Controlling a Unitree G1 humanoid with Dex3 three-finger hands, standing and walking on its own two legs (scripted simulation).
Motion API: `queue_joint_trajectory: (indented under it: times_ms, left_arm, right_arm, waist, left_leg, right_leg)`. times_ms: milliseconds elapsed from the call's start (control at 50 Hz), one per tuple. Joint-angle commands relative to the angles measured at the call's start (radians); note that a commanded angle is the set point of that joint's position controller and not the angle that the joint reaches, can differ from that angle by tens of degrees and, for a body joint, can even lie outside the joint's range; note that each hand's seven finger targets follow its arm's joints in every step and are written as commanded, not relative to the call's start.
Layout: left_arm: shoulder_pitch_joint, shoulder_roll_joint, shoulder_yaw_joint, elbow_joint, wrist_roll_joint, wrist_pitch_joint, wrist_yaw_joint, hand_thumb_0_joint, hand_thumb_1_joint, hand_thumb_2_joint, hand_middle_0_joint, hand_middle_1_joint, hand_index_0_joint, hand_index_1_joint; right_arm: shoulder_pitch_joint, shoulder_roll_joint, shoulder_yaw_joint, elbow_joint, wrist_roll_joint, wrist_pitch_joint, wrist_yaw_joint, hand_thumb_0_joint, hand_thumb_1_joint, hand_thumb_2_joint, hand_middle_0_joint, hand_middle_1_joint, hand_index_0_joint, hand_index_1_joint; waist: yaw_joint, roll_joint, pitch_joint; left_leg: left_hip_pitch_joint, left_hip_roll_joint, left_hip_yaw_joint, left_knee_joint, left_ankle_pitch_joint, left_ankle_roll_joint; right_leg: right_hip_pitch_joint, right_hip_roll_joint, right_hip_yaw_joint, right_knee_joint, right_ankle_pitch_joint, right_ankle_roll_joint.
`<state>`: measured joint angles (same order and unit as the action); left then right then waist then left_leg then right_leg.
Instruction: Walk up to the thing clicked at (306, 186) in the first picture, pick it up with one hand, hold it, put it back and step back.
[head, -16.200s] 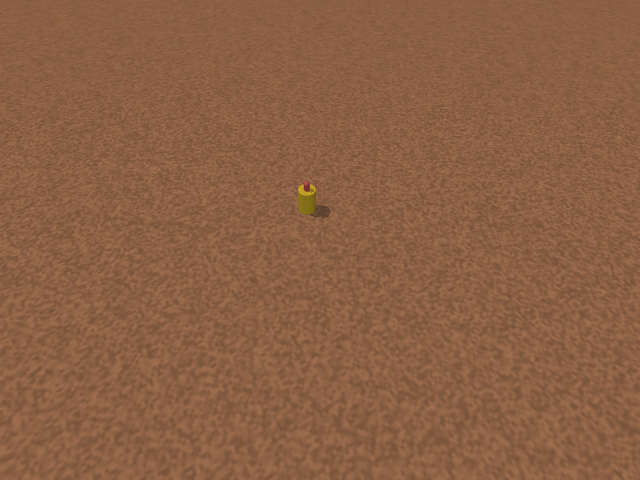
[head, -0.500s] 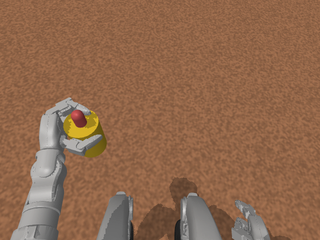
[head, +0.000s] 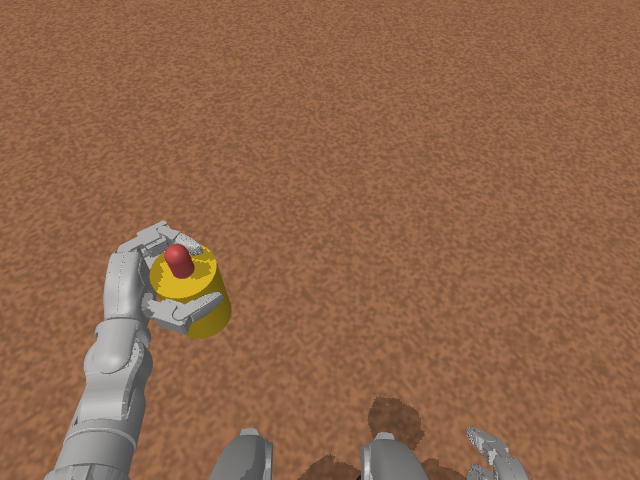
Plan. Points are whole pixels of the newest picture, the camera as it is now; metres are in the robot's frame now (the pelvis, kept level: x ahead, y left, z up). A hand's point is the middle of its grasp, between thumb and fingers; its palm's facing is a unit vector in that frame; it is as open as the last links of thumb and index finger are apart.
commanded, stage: lift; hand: left
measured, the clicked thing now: (190, 285) +0.35 +0.17 +0.00
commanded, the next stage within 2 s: hold in 0.52 s
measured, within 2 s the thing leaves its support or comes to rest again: neither
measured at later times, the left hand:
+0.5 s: hand (188, 258) +0.36 +0.16 +0.07, palm faces +0.10 -0.99 -0.03, open 8.6 cm
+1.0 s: hand (187, 252) +0.36 +0.16 +0.08, palm faces +0.10 -0.99 -0.03, open 8.6 cm
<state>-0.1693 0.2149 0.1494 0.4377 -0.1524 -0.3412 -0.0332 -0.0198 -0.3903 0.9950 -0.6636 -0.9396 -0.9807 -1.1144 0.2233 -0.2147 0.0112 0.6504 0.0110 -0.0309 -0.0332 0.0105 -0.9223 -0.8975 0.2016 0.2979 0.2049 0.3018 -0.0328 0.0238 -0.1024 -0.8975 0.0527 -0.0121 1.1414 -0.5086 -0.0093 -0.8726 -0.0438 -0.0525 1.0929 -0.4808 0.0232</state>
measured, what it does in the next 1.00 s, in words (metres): stands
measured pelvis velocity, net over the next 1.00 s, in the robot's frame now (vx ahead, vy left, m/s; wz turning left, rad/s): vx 0.03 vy -0.01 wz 0.00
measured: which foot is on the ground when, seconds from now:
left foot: down 0.00-1.00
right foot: down 0.00-1.00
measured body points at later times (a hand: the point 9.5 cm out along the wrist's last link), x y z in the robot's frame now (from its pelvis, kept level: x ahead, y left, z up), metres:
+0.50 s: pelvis +0.02 -0.01 +0.03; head +0.08 -0.01 +0.48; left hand +0.35 +0.21 +0.07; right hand +0.15 -0.26 -0.08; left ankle +0.03 +0.12 -0.65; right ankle +0.03 -0.14 -0.65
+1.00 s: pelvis +0.03 -0.01 +0.05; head +0.07 -0.01 +0.49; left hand +0.34 +0.21 +0.09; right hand +0.15 -0.26 -0.07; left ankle +0.03 +0.12 -0.65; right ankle +0.03 -0.14 -0.65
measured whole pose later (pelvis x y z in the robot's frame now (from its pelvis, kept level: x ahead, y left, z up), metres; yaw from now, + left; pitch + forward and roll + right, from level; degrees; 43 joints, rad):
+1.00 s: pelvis +0.03 -0.01 +0.05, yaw +0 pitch +8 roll -1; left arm -0.13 0.18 0.14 0.48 -0.15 -0.37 -0.04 -0.02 -0.39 0.99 -0.66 -0.94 -0.98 -1.12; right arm 0.23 -0.22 -0.01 0.65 0.00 0.02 -0.04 0.01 -0.93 -0.90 0.20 0.30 0.20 0.30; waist -0.03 0.01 -0.04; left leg -0.56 0.05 0.01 0.86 -0.43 -0.02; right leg -0.55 -0.04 -0.05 0.84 -0.41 0.02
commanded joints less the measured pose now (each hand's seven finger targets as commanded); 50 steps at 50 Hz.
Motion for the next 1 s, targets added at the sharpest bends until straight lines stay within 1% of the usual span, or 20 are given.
queue_joint_trajectory:
  times_ms: [0,60,80,140,160,200,300,320,340,380,460,540,580,620,660,720,760,800,960,980]
  left_arm:
    - [-0.31,0.15,0.056,-0.297,-0.026,-0.107,-0.001,0.0,0.12,1.233,-1.258,-1.39,-1.275,-1.39]
    - [-0.256,0.105,0.034,-0.221,-0.028,-0.102,-0.008,0.0,0.118,1.225,-1.245,-1.38,-1.263,-1.379]
    - [-0.314,0.144,0.056,-0.29,-0.029,-0.11,-0.006,0.0,0.121,1.217,-1.228,-1.368,-1.247,-1.367]
    - [-0.268,0.113,0.03,-0.231,-0.023,-0.104,-0.013,0.0,0.133,1.225,-1.231,-1.37,-1.249,-1.369]
    - [-0.317,0.152,0.062,-0.293,-0.024,-0.113,-0.007,0.0,0.116,1.212,-1.218,-1.364,-1.238,-1.361]
    - [-0.267,0.108,0.035,-0.22,-0.026,-0.105,-0.01,0.0,0.129,1.224,-1.22,-1.367,-1.239,-1.366]
    - [-0.275,0.115,0.045,-0.241,-0.028,-0.122,-0.012,0.0,0.161,1.232,-1.232,-1.379,-1.25,-1.377]
    - [-0.302,0.154,0.066,-0.277,-0.024,-0.125,-0.009,0.0,0.149,1.23,-1.236,-1.381,-1.254,-1.379]
    - [-0.264,0.11,0.033,-0.224,-0.028,-0.123,-0.017,0.0,0.126,1.234,-1.241,-1.387,-1.258,-1.387]
    - [-0.289,0.146,0.067,-0.278,-0.031,-0.127,-0.014,0.0,0.14,1.24,-1.24,-1.388,-1.257,-1.388]
    - [-0.256,0.09,0.034,-0.196,-0.035,-0.114,-0.022,0.0,0.171,1.246,-1.231,-1.386,-1.249,-1.384]
    - [-0.316,0.155,0.066,-0.296,-0.027,-0.131,-0.021,0.0,0.166,1.251,-1.251,-1.398,-1.268,-1.398]
    - [-0.194,0.063,0.025,-0.143,-0.043,-0.108,-0.032,0.0,0.148,1.247,-1.254,-1.403,-1.273,-1.401]
    - [-0.295,0.126,0.068,-0.234,-0.044,-0.123,-0.026,0.0,0.147,1.158,-1.241,-1.363,-1.261,-1.356]
    - [-0.294,0.136,0.058,-0.256,-0.029,-0.127,-0.024,0.0,0.134,1.137,-1.241,-1.353,-1.261,-1.346]
    - [-0.222,0.076,0.037,-0.189,-0.036,-0.118,-0.022,0.0,0.143,1.141,-1.245,-1.35,-1.264,-1.344]
    - [-0.3,0.138,0.073,-0.268,-0.03,-0.131,-0.013,0.0,0.174,1.148,-1.245,-1.357,-1.265,-1.35]
    - [-0.244,0.104,0.041,-0.211,-0.021,-0.123,-0.014,0.0,0.15,1.16,-1.257,-1.374,-1.276,-1.369]
    - [-0.246,0.085,0.025,-0.218,-0.026,-0.124,-0.019,0.0,0.152,1.169,-1.255,-1.382,-1.274,-1.376]
    - [-0.308,0.127,0.06,-0.281,-0.03,-0.135,-0.013,0.0,0.166,1.176,-1.253,-1.385,-1.273,-1.379]
  right_arm:
    - [0.007,-0.141,-0.052,-0.112,-0.001,-0.031,-0.012,0.0,-0.916,-0.901,0.2,0.3,0.2,0.3]
    - [0.01,-0.138,-0.052,-0.111,-0.003,-0.027,-0.012,0.0,-0.914,-0.9,0.2,0.3,0.2,0.3]
    - [0.016,-0.14,-0.055,-0.107,-0.003,-0.027,-0.013,0.0,-0.915,-0.901,0.2,0.3,0.2,0.3]
    - [0.009,-0.137,-0.054,-0.108,-0.005,-0.023,-0.016,0.0,-0.914,-0.901,0.2,0.3,0.2,0.3]
    - [0.011,-0.134,-0.055,-0.108,-0.005,-0.022,-0.016,0.0,-0.914,-0.9,0.2,0.3,0.2,0.3]
    - [0.009,-0.135,-0.054,-0.105,-0.005,-0.021,-0.014,0.0,-0.913,-0.901,0.2,0.3,0.2,0.3]
    - [0.005,-0.135,-0.056,-0.115,-0.008,-0.015,-0.011,0.0,-0.913,-0.9,0.2,0.3,0.2,0.3]
    - [0.013,-0.138,-0.06,-0.108,-0.006,-0.014,-0.014,0.0,-0.914,-0.9,0.2,0.3,0.2,0.3]
    - [0.005,-0.137,-0.055,-0.114,-0.007,-0.011,-0.014,0.0,-0.916,-0.901,0.2,0.3,0.2,0.3]
    - [0.017,-0.139,-0.059,-0.107,-0.007,-0.009,-0.016,0.0,-0.917,-0.902,0.2,0.3,0.2,0.3]
    - [0.011,-0.14,-0.058,-0.112,-0.008,-0.003,-0.014,0.0,-0.908,-0.9,0.2,0.3,0.2,0.3]
    - [0.016,-0.139,-0.062,-0.104,-0.009,0.003,-0.017,0.0,-0.91,-0.9,0.2,0.3,0.2,0.3]
    - [0.012,-0.136,-0.057,-0.106,-0.006,0.001,-0.017,0.0,-0.91,-0.9,0.2,0.3,0.2,0.3]
    - [0.01,-0.143,-0.064,-0.106,-0.004,0.003,-0.017,0.0,-0.924,-0.901,0.2,0.3,0.2,0.3]
    - [0.011,-0.142,-0.065,-0.108,-0.007,0.008,-0.016,0.0,-0.927,-0.902,0.2,0.3,0.2,0.3]
    - [0.005,-0.131,-0.06,-0.116,-0.008,0.013,-0.014,0.0,-0.924,-0.901,0.2,0.3,0.2,0.3]
    - [0.0,-0.14,-0.066,-0.116,-0.007,0.01,-0.013,0.0,-0.925,-0.902,0.2,0.3,0.2,0.3]
    - [-0.001,-0.132,-0.061,-0.12,-0.008,0.013,-0.015,0.0,-0.93,-0.903,0.2,0.3,0.2,0.3]
    - [-0.005,-0.138,-0.06,-0.126,-0.007,0.014,-0.012,0.0,-0.93,-0.905,0.2,0.3,0.2,0.3]
    - [-0.01,-0.14,-0.064,-0.125,-0.005,0.012,-0.014,0.0,-0.923,-0.903,0.2,0.3,0.2,0.3]
  waist:
    - [0.008,0.029,-0.337]
    - [-0.003,0.006,-0.311]
    - [0.001,0.016,-0.34]
    - [-0.006,0.006,-0.306]
    - [0.004,0.021,-0.309]
    - [0.0,0.005,-0.298]
    - [0.005,0.011,-0.294]
    - [0.008,0.02,-0.308]
    - [-0.007,0.001,-0.281]
    - [0.009,0.018,-0.323]
    - [-0.009,-0.016,-0.276]
    - [0.007,0.024,-0.299]
    - [-0.01,-0.043,-0.253]
    - [0.001,-0.016,-0.279]
    - [0.009,0.015,-0.279]
    - [0.001,-0.027,-0.244]
    - [0.011,-0.007,-0.259]
    - [0.001,-0.019,-0.254]
    - [0.003,-0.013,-0.237]
    - [0.01,0.015,-0.25]
  left_leg:
    - [0.271,-0.034,-0.019,-0.222,0.232,0.008]
    - [0.289,-0.033,-0.017,-0.242,0.241,0.008]
    - [0.3,-0.034,-0.011,-0.24,0.253,0.01]
    - [0.31,-0.036,-0.004,-0.258,0.268,0.01]
    - [0.323,-0.037,0.001,-0.262,0.272,0.011]
    - [0.332,-0.034,-0.003,-0.277,0.283,0.009]
    - [0.365,-0.036,-0.006,-0.302,0.302,0.005]
    - [0.377,-0.037,0.004,-0.302,0.309,0.007]
    - [0.38,-0.038,0.001,-0.307,0.311,0.008]
    - [0.396,-0.038,0.006,-0.307,0.35,0.008]
    - [0.396,-0.035,0.008,-0.317,0.361,0.009]
    - [0.43,-0.041,0.019,-0.329,0.375,0.008]
    - [0.417,-0.038,0.016,-0.332,0.382,0.012]
    - [0.422,-0.04,0.022,-0.336,0.381,0.013]
    - [0.446,-0.041,0.023,-0.348,0.391,0.009]
    - [0.436,-0.04,0.022,-0.355,0.379,0.009]
    - [0.436,-0.044,0.026,-0.363,0.367,0.01]
    - [0.448,-0.045,0.029,-0.365,0.374,0.012]
    - [0.488,-0.037,0.018,-0.393,0.406,0.007]
    - [0.495,-0.04,0.021,-0.398,0.4,0.006]
  right_leg:
    - [0.225,0.048,0.002,-0.178,0.245,-0.037]
    - [0.246,0.05,0.001,-0.201,0.254,-0.037]
    - [0.271,0.047,0.008,-0.208,0.273,-0.034]
    - [0.29,0.046,0.01,-0.231,0.292,-0.033]
    - [0.307,0.046,0.014,-0.24,0.299,-0.031]
    - [0.313,0.048,0.006,-0.245,0.303,-0.034]
    - [0.347,0.049,0.004,-0.261,0.316,-0.034]
    - [0.359,0.048,0.011,-0.269,0.33,-0.032]
    - [0.363,0.049,0.008,-0.274,0.332,-0.03]
    - [0.397,0.046,0.014,-0.273,0.376,-0.03]
    - [0.396,0.05,0.01,-0.289,0.393,-0.028]
    - [0.434,0.044,0.019,-0.307,0.41,-0.027]
    - [0.428,0.049,0.014,-0.313,0.422,-0.024]
    - [0.45,0.043,0.021,-0.32,0.433,-0.021]
    - [0.452,0.043,0.019,-0.323,0.425,-0.026]
    - [0.455,0.047,0.012,-0.333,0.414,-0.024]
    - [0.476,0.043,0.018,-0.34,0.413,-0.021]
    - [0.479,0.042,0.021,-0.348,0.423,-0.019]
    - [0.485,0.051,0.008,-0.358,0.423,-0.026]
    - [0.489,0.048,0.011,-0.36,0.423,-0.026]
